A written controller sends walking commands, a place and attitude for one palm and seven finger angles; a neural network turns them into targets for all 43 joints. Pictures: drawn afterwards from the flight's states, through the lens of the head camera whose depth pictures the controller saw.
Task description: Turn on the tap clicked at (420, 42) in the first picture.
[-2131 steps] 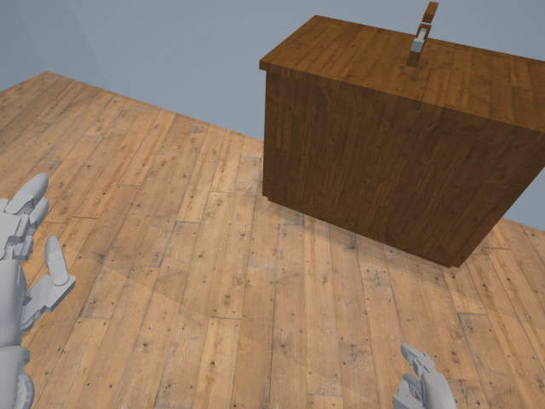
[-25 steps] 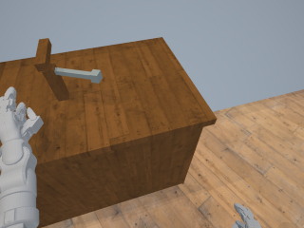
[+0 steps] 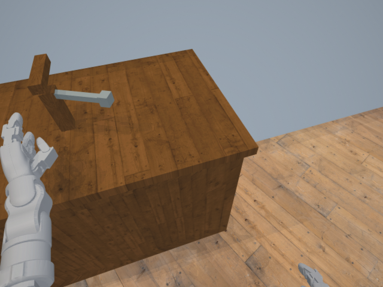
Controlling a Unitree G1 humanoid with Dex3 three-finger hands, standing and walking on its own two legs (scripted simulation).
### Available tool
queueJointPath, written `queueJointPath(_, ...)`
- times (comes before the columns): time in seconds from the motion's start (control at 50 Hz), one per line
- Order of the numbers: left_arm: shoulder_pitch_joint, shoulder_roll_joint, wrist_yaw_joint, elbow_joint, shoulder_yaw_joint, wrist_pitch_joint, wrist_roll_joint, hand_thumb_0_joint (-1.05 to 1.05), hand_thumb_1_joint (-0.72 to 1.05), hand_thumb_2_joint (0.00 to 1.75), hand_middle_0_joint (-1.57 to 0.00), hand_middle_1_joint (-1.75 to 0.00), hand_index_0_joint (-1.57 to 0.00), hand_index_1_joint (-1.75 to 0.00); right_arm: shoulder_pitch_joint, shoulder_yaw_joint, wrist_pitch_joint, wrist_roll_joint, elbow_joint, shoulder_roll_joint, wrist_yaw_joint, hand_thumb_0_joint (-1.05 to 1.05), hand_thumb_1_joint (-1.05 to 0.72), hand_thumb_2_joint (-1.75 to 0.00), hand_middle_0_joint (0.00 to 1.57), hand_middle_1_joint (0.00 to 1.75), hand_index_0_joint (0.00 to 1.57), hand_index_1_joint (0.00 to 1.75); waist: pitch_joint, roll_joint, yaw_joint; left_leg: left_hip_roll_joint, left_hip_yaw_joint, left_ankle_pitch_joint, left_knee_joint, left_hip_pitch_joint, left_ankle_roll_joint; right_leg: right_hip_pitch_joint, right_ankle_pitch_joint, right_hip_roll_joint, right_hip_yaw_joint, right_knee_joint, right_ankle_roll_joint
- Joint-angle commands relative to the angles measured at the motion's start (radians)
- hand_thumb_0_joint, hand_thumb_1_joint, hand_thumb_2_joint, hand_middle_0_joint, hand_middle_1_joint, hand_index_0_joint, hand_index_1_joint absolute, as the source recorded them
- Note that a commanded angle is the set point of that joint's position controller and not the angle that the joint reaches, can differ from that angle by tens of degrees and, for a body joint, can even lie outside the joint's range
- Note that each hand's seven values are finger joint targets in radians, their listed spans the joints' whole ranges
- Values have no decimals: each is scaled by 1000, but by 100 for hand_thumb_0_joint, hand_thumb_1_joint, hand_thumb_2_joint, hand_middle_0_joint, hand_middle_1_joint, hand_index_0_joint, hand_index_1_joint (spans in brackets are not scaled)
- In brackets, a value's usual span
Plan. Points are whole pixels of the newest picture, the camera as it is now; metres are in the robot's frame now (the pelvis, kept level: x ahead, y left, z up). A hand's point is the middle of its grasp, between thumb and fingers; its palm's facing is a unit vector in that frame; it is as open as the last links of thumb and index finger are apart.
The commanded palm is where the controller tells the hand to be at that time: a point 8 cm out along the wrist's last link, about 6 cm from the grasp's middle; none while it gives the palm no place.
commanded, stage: push the lever round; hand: left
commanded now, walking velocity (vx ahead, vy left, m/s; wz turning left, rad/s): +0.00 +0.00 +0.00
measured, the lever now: (105, 99) +0.50 +0.24 +0.13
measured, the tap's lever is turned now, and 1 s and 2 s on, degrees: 62 62 62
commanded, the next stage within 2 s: none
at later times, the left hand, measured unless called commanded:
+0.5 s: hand (64, 149) +0.35 +0.28 +0.11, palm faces +0.61 -0.79 -0.04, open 7.8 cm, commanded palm +0.31 +0.31 +0.11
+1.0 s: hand (85, 139) +0.38 +0.25 +0.11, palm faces +0.69 -0.72 -0.04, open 7.8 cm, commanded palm +0.33 +0.27 +0.11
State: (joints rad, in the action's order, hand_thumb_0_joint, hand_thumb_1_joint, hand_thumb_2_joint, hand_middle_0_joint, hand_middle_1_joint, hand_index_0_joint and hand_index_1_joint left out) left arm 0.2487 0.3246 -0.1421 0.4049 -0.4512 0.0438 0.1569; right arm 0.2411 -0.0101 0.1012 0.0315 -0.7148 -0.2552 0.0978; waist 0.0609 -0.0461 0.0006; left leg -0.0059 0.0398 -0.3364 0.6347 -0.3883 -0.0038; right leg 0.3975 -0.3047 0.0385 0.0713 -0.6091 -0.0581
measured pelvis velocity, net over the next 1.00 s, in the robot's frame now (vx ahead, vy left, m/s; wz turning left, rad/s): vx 0.00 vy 0.01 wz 0.00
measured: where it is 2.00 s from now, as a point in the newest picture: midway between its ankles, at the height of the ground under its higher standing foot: outside the picture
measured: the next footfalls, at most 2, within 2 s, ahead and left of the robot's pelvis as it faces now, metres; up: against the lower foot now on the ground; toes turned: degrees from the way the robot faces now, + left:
none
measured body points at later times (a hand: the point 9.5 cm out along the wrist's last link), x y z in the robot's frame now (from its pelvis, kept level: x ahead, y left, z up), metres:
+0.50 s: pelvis -0.01 +0.00 +0.00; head +0.01 -0.02 +0.45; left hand +0.32 +0.32 +0.12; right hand +0.12 -0.26 -0.11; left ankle -0.01 +0.12 -0.73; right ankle +0.00 -0.08 -0.73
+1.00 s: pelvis +0.00 +0.01 +0.00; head +0.01 +0.00 +0.45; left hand +0.34 +0.29 +0.12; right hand +0.14 -0.23 -0.11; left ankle -0.01 +0.12 -0.73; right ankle +0.00 -0.08 -0.73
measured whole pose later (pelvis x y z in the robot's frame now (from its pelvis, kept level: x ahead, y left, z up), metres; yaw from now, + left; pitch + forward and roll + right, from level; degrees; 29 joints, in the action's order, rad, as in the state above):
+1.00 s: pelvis +0.00 +0.01 +0.00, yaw +0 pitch +6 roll -1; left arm 0.40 0.13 -0.55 0.42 -0.30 -0.03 0.03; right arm 0.19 0.00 0.04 -0.01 -0.73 -0.22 0.07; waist 0.08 -0.04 -0.01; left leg -0.02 0.03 -0.34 0.66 -0.42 0.01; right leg 0.42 -0.30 0.02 0.07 -0.63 -0.04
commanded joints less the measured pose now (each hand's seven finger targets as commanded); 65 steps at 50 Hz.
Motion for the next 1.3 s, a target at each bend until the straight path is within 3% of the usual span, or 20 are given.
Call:
queueJointPath(0.0, 265, 317, -1, -173, -95, 78, 4, 0, 90, 90, -15, -15, -15, -15, -45, 47, 42, 4, 132, -123, 8, 0, -90, -90, 20, 30, 20, 30, 232, 17, 17, -24, -17, 220, -72, 1, 36, -200, 288, -34, -72, 78, 42)
queueJointPath(0.16, 342, 323, -10, -176, -92, 92, 3, 0, 90, 90, -15, -15, -15, -15, -40, 50, 39, 7, 129, -124, 9, 0, -90, -90, 20, 30, 20, 30, 223, -12, 1, -25, -24, 186, -65, -4, 43, -182, 266, -41, -88, 92, 51)
queueJointPath(0.2, 359, 282, -26, -193, -55, 102, 0, 0, 90, 90, -15, -15, -15, -15, -41, 50, 44, 4, 131, -122, 6, 0, -90, -90, 20, 30, 20, 30, 239, -24, -5, -27, -23, 185, -63, 11, 42, -170, 258, -39, -85, 90, 49)
queueJointPath(0.3, 370, 257, -65, -172, -38, 109, -9, 0, 90, 90, -15, -15, -15, -15, -43, 54, 42, 0, 125, -127, 6, 0, -90, -90, 20, 30, 20, 30, 246, 37, -14, -27, -21, 165, -58, -2, 45, -167, 241, -42, -89, 92, 55)
queueJointPath(0.36, 376, 248, -94, -209, -33, 108, -23, 0, 90, 90, -15, -15, -15, -15, -52, 54, 39, -2, 125, -121, 5, 0, -90, -90, 20, 30, 20, 30, 269, -29, -2, -27, -19, 187, -61, 23, 42, -169, 248, -41, -80, 83, 46)
queueJointPath(0.46, 328, 211, -157, -226, -22, 96, -42, 0, 90, 90, -15, -15, -15, -15, -65, 55, 32, -10, 129, -116, -3, 0, -90, -90, 20, 30, 20, 30, 266, -7, 11, -22, -15, 217, -65, 23, 37, -177, 267, -38, -67, 75, 43)
queueJointPath(0.54, 368, 129, -202, -233, 45, 74, -51, 0, 90, 90, -15, -15, -15, -15, -81, 52, 30, -14, 134, -113, -9, 0, -90, -90, 20, 30, 20, 30, 228, 38, -7, -20, -12, 198, -71, 23, 34, -146, 239, -37, -60, 83, 45)
queueJointPath(0.56, 353, 156, -215, -217, 10, 68, -58, 0, 90, 90, -15, -15, -15, -15, -82, 54, 25, -14, 128, -114, -6, 0, -90, -90, 20, 30, 20, 30, 223, 37, 3, -17, -8, 197, -76, 17, 32, -151, 225, -36, -55, 81, 41)
queueJointPath(0.64, 425, 70, -261, -266, 99, 59, -86, 0, 90, 90, -15, -15, -15, -15, -95, 53, 23, -20, 134, -104, -12, 0, -90, -90, 20, 30, 20, 30, 254, -1, -7, -17, -4, 211, -75, 51, 23, -133, 218, -35, -48, 70, 36)
queueJointPath(0.78, 477, 39, -347, -253, 118, 31, -126, 0, 90, 90, -15, -15, -15, -15, -104, 55, 2, -31, 118, -100, -16, 0, -90, -90, 20, 30, 20, 30, 275, 7, -12, -11, 8, 247, -68, 57, 8, -127, 226, -35, -39, 55, 30)
queueJointPath(0.8, 500, -5, -355, -248, 154, 25, -129, 0, 90, 90, -15, -15, -15, -15, -110, 53, 2, -32, 118, -95, -18, 0, -90, -90, 20, 30, 20, 30, 261, -9, -17, -12, 5, 245, -65, 62, 7, -111, 223, -35, -40, 57, 30)
queueJointPath(0.82, 495, 5, -369, -231, 140, 21, -130, 0, 90, 90, -15, -15, -15, -15, -106, 55, 1, -34, 115, -98, -18, 0, -90, -90, 20, 30, 20, 30, 261, 33, -17, -10, 7, 237, -64, 53, 9, -115, 218, -34, -37, 60, 31)
queueJointPath(0.86, 476, 27, -393, -225, 105, 10, -139, 0, 90, 90, -15, -15, -15, -15, -109, 59, -8, -40, 112, -101, -17, 0, -90, -90, 20, 30, 20, 30, 282, 12, -2, -11, 7, 264, -63, 53, 5, -129, 233, -33, -37, 54, 28)
queueJointPath(0.92, 528, -34, -418, -228, 161, 3, -152, 0, 90, 90, -15, -15, -15, -15, -107, 59, -14, -44, 111, -92, -25, 0, -90, -90, 20, 30, 20, 30, 302, 13, -13, -8, 3, 300, -54, 69, -3, -127, 261, -34, -34, 46, 27)
queueJointPath(0.96, 506, -9, -442, -228, 122, 1, -160, 0, 90, 90, -15, -15, -15, -15, -105, 64, -20, -49, 108, -95, -27, 0, -90, -90, 20, 30, 20, 30, 319, 1, 5, -7, 6, 330, -53, 73, -10, -140, 271, -32, -32, 40, 23)
queueJointPath(1.0, 537, -64, -456, -233, 177, -3, -166, 0, 90, 90, -15, -15, -15, -15, -105, 64, -23, -50, 108, -89, -34, 0, -90, -90, 20, 30, 20, 30, 323, 12, -9, -4, 3, 346, -47, 82, -11, -134, 285, -33, -30, 36, 25)
queueJointPath(1.14, 571, -90, -509, -190, 179, -27, -182, 0, 90, 90, -15, -15, -15, -15, -114, 68, -36, -57, 100, -85, -41, 0, -90, -90, 20, 30, 20, 30, 303, 24, -8, -5, -4, 326, -50, 60, -11, -135, 269, -36, -29, 47, 24)
queueJointPath(1.16, 587, -59, -520, -190, 147, -25, -187, 0, 90, 90, -15, -15, -15, -15, -112, 69, -38, -59, 93, -87, -41, 0, -90, -90, 20, 30, 20, 30, 301, 11, -4, -5, 3, 323, -53, 64, -15, -130, 255, -34, -27, 48, 22)
queueJointPath(1.2, 618, -103, -532, -188, 192, -24, -194, 0, 90, 90, -15, -15, -15, -15, -115, 67, -38, -62, 93, -81, -46, 0, -90, -90, 20, 30, 20, 30, 307, 17, -15, -5, 0, 324, -47, 64, -13, -125, 261, -35, -28, 44, 22)
queueJointPath(1.28, 666, -75, -564, -119, 155, -25, -205, 0, 90, 90, -15, -15, -15, -15, -115, 65, -40, -67, 79, -82, -45, 0, -90, -90, 20, 30, 20, 30, 286, 46, -21, -9, -4, 247, -53, 26, -2, -113, 207, -40, -33, 57, 28)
